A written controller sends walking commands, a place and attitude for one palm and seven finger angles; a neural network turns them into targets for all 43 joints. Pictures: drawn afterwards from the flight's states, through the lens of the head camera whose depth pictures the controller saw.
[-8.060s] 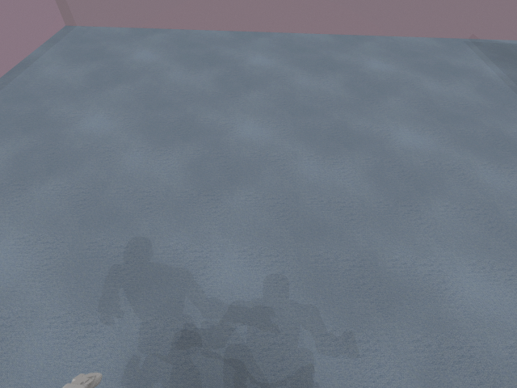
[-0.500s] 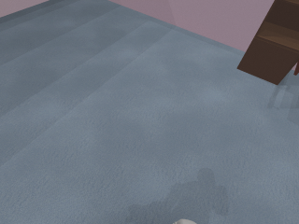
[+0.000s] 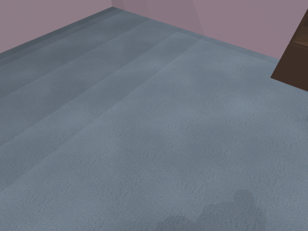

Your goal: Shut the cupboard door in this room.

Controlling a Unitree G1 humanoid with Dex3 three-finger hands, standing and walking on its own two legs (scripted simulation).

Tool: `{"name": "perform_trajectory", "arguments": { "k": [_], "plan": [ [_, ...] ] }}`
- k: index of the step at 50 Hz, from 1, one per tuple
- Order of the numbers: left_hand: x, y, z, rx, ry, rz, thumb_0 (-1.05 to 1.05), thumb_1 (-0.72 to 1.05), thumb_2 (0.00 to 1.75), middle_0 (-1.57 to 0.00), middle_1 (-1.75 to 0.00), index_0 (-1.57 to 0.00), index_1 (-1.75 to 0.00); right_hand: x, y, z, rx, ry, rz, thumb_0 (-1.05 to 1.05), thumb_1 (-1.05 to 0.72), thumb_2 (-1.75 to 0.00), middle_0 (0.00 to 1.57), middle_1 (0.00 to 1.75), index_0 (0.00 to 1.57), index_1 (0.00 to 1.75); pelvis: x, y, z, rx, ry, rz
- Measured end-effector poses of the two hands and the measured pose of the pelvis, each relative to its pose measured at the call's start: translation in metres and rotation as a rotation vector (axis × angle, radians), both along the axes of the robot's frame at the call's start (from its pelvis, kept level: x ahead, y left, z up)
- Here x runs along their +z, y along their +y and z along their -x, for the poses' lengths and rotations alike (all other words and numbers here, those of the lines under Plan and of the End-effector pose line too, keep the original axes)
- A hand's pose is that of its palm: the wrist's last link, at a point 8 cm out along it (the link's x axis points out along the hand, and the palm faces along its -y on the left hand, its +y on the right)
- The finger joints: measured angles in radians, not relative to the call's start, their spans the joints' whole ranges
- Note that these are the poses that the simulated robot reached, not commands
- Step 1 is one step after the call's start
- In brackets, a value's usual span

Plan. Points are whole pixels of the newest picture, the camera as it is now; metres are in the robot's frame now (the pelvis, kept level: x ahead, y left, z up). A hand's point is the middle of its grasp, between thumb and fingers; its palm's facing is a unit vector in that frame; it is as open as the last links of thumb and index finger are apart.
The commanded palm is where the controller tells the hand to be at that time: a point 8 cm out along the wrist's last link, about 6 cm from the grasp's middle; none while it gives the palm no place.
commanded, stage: turn or walk to find it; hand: left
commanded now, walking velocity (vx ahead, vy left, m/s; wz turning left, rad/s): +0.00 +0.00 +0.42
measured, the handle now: out of the picture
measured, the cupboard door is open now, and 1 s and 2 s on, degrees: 88 88 88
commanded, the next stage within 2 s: none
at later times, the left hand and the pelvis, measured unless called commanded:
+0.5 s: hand out of the picture +0.00 +0.26 -0.17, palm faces +0.22 -0.95 -0.24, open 7.4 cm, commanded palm none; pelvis -0.03 +0.05 +0.00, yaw +10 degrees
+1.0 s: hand out of the picture -0.07 +0.19 -0.15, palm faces +0.41 -0.87 -0.27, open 7.4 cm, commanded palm none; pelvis -0.05 -0.01 +0.00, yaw +24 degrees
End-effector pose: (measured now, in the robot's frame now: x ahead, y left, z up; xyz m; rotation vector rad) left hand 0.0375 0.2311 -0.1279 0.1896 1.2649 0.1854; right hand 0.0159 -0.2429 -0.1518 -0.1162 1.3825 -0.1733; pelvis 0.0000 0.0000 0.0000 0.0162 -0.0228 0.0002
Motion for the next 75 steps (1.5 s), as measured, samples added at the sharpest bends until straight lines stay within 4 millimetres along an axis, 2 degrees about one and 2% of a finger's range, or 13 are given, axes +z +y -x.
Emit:
{"name": "perform_trajectory", "arguments": {
  "k": [5, 13, 17, 23, 29, 35, 42, 48, 54, 60, 63, 69, 75],
  "plan": [
    [-0.011, 0.015, 0.033, 0.068, 0.045, 0.016, 0.01, 0.92, 0.9, -0.21, -0.3, -0.2, -0.3, 0.006, 0.009, 0.0, 0.053, 0.033, 0.028, 0.0, -0.91, -0.9, 0.2, 0.3, 0.19, 0.3, -0.002, 0.01, 0.008, 0.041, 0.004, 0.008],
    [-0.033, 0.057, 0.08, 0.163, 0.119, 0.038, 0.01, 0.91, 0.9, -0.21, -0.3, -0.2, -0.3, 0.017, 0.045, -0.029, 0.149, -0.077, 0.076, 0.0, -0.91, -0.9, 0.2, 0.3, 0.19, 0.3, -0.01, 0.041, 0.023, 0.096, 0.001, 0.024],
    [-0.024, 0.07, 0.081, 0.175, 0.104, 0.035, 0.01, 0.91, 0.9, -0.2, -0.3, -0.2, -0.3, 0.026, 0.061, -0.039, 0.181, -0.113, 0.071, 0.0, -0.91, -0.9, 0.2, 0.3, 0.2, 0.3, -0.001, 0.049, 0.027, 0.118, 0.008, 0.036],
    [-0.012, 0.078, 0.066, 0.188, 0.023, 0.014, 0.01, 0.91, 0.9, -0.2, -0.3, -0.2, -0.3, 0.029, 0.07, -0.048, 0.214, -0.145, 0.049, 0.0, -0.91, -0.9, 0.21, 0.3, 0.2, 0.3, 0.004, 0.05, 0.032, 0.157, 0.017, 0.04],
    [-0.002, 0.07, 0.042, 0.184, -0.062, -0.01, 0.01, 0.91, 0.9, -0.2, -0.3, -0.2, -0.3, 0.02, 0.057, -0.044, 0.229, -0.133, 0.032, 0.0, -0.91, -0.9, 0.21, 0.3, 0.2, 0.3, 0.002, 0.038, 0.038, 0.201, 0.024, 0.029],
    [0.007, 0.045, 0.029, 0.191, -0.149, -0.051, 0.01, 0.91, 0.9, -0.2, -0.3, -0.2, -0.3, 0.0, 0.025, -0.036, 0.247, -0.089, 0.007, 0.0, -0.91, -0.9, 0.21, 0.3, 0.2, 0.3, -0.007, 0.012, 0.041, 0.256, 0.035, 0.0],
    [0.018, 0.015, 0.067, 0.271, -0.129, -0.07, 0.01, 0.91, 0.9, -0.21, -0.3, -0.2, -0.3, -0.004, -0.001, -0.044, 0.308, -0.042, -0.001, 0.0, -0.91, -0.9, 0.2, 0.3, 0.2, 0.3, -0.002, -0.009, 0.044, 0.334, 0.015, -0.014],
    [0.013, -0.003, 0.115, 0.36, -0.052, -0.049, 0.01, 0.91, 0.9, -0.21, -0.3, -0.2, -0.3, 0.001, -0.003, -0.059, 0.383, -0.026, 0.009, 0.0, -0.91, -0.9, 0.2, 0.3, 0.19, 0.3, 0.001, -0.014, 0.046, 0.395, 0.011, -0.023],
    [0.0, -0.01, 0.173, 0.458, 0.038, -0.011, 0.01, 0.91, 0.9, -0.21, -0.3, -0.2, -0.3, 0.006, 0.024, -0.086, 0.485, -0.053, 0.023, 0.0, -0.91, -0.9, 0.2, 0.3, 0.19, 0.3, -0.001, -0.006, 0.055, 0.447, 0.014, -0.015],
    [-0.025, 0.0, 0.235, 0.563, 0.117, 0.033, 0.01, 0.91, 0.9, -0.21, -0.3, -0.2, -0.3, 0.015, 0.079, -0.121, 0.606, -0.184, 0.035, 0.0, -0.91, -0.9, 0.2, 0.3, 0.19, 0.3, -0.014, 0.015, 0.071, 0.505, 0.012, 0.022],
    [-0.032, 0.01, 0.256, 0.6, 0.148, 0.041, 0.01, 0.91, 0.9, -0.21, -0.3, -0.2, -0.3, 0.024, 0.105, -0.127, 0.654, -0.242, 0.032, 0.0, -0.91, -0.9, 0.2, 0.3, 0.19, 0.3, -0.014, 0.022, 0.079, 0.519, 0.005, 0.015],
    [-0.02, 0.031, 0.254, 0.627, 0.08, 0.028, 0.01, 0.91, 0.9, -0.2, -0.3, -0.2, -0.3, 0.038, 0.128, -0.12, 0.695, -0.266, 0.022, 0.0, -0.91, -0.9, 0.2, 0.3, 0.2, 0.3, -0.002, 0.03, 0.089, 0.558, -0.004, 0.035],
    [-0.008, 0.044, 0.232, 0.626, -0.019, -0.01, 0.01, 0.91, 0.9, -0.2, -0.3, -0.2, -0.3, 0.034, 0.124, -0.102, 0.698, -0.23, 0.0, 0.0, -0.91, -0.9, 0.21, 0.3, 0.2, 0.3, 0.002, 0.028, 0.092, 0.601, 0.0, 0.033]
  ]
}}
